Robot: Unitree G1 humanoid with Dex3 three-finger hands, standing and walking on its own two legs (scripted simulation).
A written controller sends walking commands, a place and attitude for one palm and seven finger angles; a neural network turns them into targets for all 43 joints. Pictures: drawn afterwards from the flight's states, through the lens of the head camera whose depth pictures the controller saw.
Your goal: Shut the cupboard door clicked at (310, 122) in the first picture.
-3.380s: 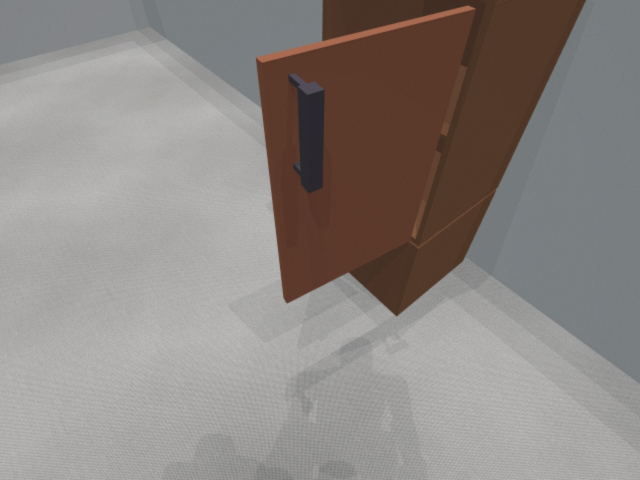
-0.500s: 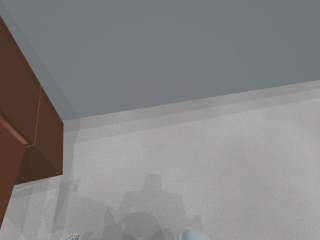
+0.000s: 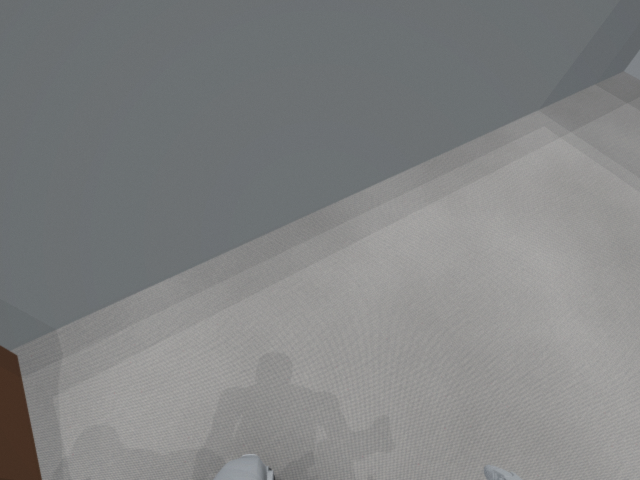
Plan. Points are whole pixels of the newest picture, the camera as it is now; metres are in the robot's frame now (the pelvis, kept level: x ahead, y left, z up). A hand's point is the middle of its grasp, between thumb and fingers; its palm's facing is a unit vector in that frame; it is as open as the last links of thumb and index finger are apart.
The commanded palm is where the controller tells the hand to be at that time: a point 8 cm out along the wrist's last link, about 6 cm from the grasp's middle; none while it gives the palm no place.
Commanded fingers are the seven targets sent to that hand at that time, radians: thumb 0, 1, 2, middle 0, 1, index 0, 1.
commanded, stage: walk to a spot facing it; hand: left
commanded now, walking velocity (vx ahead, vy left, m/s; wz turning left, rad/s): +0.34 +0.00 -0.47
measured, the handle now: out of the picture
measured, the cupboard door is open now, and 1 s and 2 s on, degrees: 82 82 82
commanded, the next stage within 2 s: turn to face it in 0.56 s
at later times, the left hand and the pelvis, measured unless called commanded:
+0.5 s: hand (291, 285) +0.44 +0.07 -0.16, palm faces -0.35 -0.91 -0.23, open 7.4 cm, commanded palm none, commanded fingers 0.00 0.90 0.90 -0.20 -0.30 -0.20 -0.30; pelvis +0.23 -0.06 -0.02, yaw -18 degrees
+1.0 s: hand (313, 271) +0.50 +0.03 -0.19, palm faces -0.21 -0.96 -0.15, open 7.4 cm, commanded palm none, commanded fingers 0.00 0.90 0.90 -0.20 -0.30 -0.20 -0.30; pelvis +0.45 -0.13 -0.01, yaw -15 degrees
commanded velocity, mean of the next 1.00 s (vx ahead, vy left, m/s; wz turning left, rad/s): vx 0.19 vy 0.00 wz -0.06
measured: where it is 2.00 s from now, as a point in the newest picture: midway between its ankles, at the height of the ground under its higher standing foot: (385, 355)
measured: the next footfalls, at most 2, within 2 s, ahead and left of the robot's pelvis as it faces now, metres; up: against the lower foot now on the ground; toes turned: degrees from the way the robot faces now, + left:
left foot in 0.02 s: +0.12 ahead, +0.12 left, +0.00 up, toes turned +4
right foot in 0.48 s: +0.32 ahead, -0.17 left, +0.00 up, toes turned -23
